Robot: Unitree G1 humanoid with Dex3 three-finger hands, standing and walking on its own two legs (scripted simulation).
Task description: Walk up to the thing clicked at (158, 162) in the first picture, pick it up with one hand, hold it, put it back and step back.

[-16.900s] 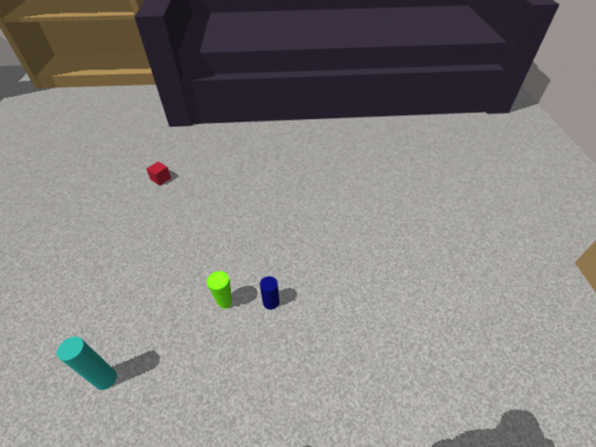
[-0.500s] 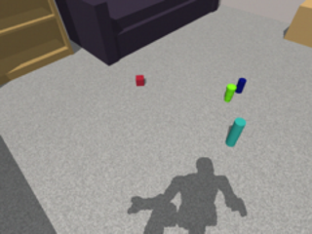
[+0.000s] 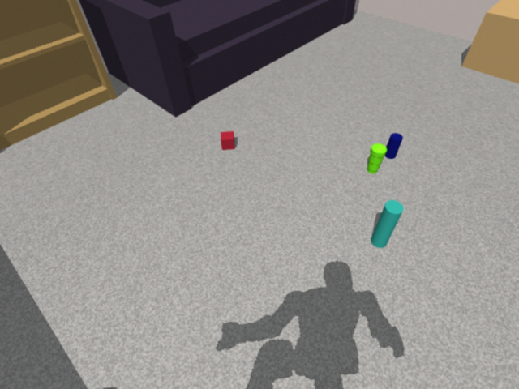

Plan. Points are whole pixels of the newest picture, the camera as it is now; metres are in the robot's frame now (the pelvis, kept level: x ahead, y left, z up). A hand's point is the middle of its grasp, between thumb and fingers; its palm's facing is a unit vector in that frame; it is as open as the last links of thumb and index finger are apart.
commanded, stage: stand
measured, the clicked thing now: (227, 140) +1.55 +0.19 -0.74
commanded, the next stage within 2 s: none
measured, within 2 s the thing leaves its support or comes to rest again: neither
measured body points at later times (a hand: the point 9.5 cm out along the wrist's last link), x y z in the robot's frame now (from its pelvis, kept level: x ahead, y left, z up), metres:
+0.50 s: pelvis -0.01 +0.00 +0.00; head -0.01 +0.00 +0.45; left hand +0.07 +0.30 -0.13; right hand +0.06 -0.30 -0.13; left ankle +0.00 +0.13 -0.74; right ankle +0.03 -0.13 -0.74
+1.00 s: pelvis +0.00 +0.00 +0.00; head +0.02 +0.00 +0.45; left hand +0.08 +0.30 -0.13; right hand +0.08 -0.30 -0.13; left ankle +0.00 +0.13 -0.74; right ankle +0.03 -0.13 -0.74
